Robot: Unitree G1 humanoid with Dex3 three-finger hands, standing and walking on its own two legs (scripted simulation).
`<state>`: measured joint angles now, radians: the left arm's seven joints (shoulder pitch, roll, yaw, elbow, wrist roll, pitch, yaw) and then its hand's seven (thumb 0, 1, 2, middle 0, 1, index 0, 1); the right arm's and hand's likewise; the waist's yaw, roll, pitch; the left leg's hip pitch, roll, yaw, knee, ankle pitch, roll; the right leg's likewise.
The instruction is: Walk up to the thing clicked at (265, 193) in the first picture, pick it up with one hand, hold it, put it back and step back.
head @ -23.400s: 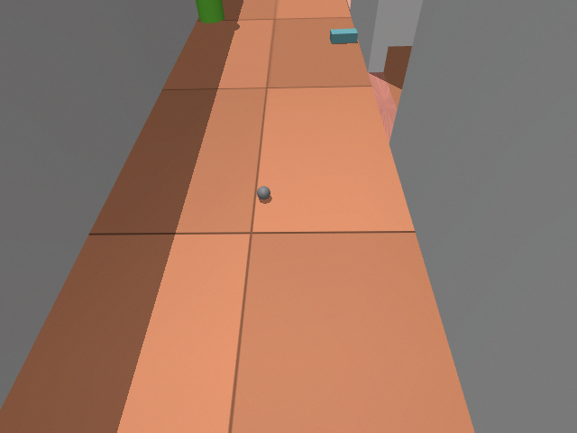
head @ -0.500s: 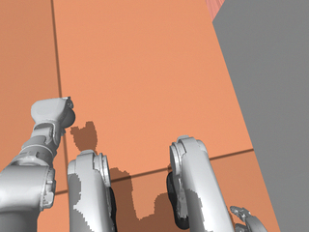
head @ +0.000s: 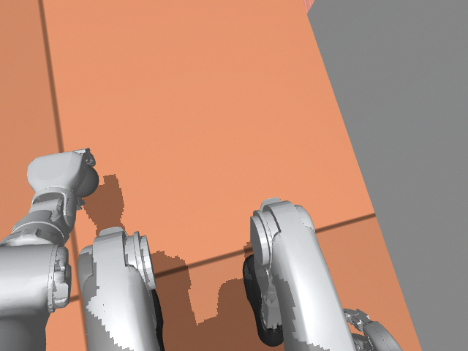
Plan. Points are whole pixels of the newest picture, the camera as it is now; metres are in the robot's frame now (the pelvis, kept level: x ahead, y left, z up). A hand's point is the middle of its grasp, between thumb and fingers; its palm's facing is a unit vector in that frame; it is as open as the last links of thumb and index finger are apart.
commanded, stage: rest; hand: left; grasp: from above
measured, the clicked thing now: (79, 180) +0.44 +0.24 -0.21
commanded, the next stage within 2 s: open in 1.30 s
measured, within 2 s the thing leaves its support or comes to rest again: rests again in 1.10 s
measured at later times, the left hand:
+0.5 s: hand (79, 190) +0.42 +0.25 -0.24, palm faces -0.46 -0.12 -0.88, open 9.2 cm
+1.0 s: hand (80, 192) +0.42 +0.25 -0.26, palm faces -0.46 -0.12 -0.88, open 9.1 cm
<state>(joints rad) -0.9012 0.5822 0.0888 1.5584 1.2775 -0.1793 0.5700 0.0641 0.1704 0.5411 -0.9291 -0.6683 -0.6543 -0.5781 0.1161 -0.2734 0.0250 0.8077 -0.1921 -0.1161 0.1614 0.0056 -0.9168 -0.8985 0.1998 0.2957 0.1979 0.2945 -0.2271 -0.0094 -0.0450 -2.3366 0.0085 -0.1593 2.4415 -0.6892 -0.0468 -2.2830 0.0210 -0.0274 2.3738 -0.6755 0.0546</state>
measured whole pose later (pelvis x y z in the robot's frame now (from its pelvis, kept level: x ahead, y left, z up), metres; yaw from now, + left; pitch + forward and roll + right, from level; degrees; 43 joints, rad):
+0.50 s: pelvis +0.01 +0.00 -0.02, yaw -3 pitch +32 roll -8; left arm -0.91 0.67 0.16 1.66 1.30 -0.21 0.67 0.06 0.17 0.54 -0.90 -0.65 -0.65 -0.58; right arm 0.10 -0.29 0.06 0.83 -0.26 -0.17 0.27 0.00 -0.91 -0.89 0.20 0.30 0.20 0.29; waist -0.27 -0.03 0.03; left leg -2.37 0.01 -0.21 2.54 -0.74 -0.05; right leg -2.30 0.04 -0.06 2.44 -0.70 0.07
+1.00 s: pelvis +0.01 +0.01 -0.03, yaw -5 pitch +30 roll -11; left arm -0.93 0.73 0.16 1.75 1.31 -0.22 0.73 0.08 0.20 0.49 -0.91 -0.65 -0.65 -0.57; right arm 0.08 -0.29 0.12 0.84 -0.30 -0.23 0.33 0.00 -0.91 -0.90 0.20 0.30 0.20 0.29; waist -0.30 -0.06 0.06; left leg -2.37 0.01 -0.24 2.58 -0.74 -0.04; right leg -2.28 0.05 -0.08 2.44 -0.70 0.07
